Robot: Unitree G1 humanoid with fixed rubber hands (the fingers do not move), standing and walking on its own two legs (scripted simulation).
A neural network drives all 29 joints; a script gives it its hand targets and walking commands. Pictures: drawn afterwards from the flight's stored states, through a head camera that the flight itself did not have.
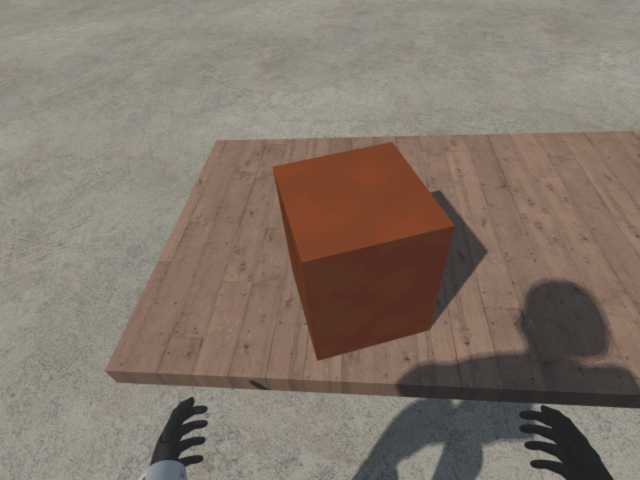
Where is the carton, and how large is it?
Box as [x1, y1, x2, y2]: [273, 142, 454, 360]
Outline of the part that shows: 392,142 273,166 291,265 317,360 424,331 429,328 454,225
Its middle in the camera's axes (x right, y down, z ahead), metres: +0.06 +0.02 +0.64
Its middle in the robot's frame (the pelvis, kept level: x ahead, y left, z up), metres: +0.48 -0.02 +0.00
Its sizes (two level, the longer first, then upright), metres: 0.210 0.200 0.250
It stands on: a table, 0.64 m high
